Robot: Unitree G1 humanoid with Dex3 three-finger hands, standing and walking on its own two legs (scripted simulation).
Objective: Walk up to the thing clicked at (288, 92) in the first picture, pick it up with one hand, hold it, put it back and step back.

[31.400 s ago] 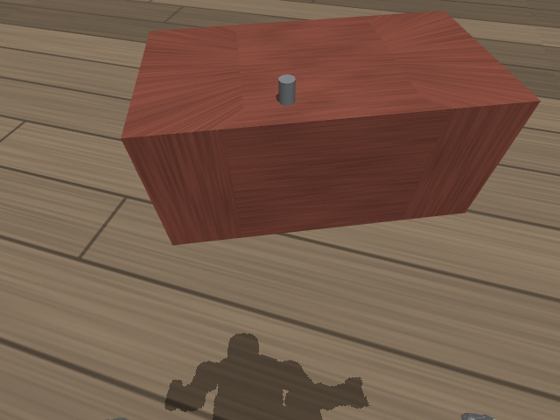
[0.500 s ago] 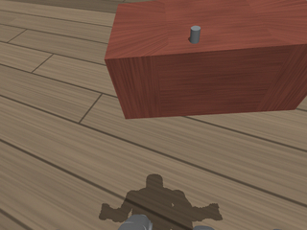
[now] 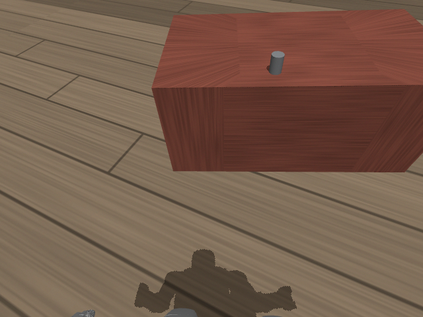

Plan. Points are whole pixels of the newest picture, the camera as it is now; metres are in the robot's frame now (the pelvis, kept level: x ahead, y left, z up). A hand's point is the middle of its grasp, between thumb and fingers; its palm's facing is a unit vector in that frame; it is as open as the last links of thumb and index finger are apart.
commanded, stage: step back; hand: right
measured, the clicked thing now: (276, 63) +1.07 -0.24 -0.12
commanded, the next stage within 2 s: stand in 0.42 s
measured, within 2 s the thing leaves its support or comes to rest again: neither
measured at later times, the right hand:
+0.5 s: hand (329, 309) +0.15 -0.21 -0.14, palm faces +0.00 +0.94 -0.33, open 7.4 cm
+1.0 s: hand out of the picture +0.08 -0.24 -0.14, palm faces +0.01 +0.95 -0.32, open 7.4 cm
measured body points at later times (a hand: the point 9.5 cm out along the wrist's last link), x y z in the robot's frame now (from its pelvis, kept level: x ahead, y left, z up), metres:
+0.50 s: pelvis +0.03 +0.03 +0.01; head +0.05 +0.04 +0.46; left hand +0.13 +0.34 -0.12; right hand +0.15 -0.26 -0.11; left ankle +0.03 +0.15 -0.73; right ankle +0.02 -0.11 -0.73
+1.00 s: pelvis +0.01 +0.01 +0.02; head +0.02 +0.01 +0.47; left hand +0.08 +0.31 -0.12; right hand +0.08 -0.29 -0.12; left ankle +0.03 +0.15 -0.73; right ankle +0.02 -0.11 -0.73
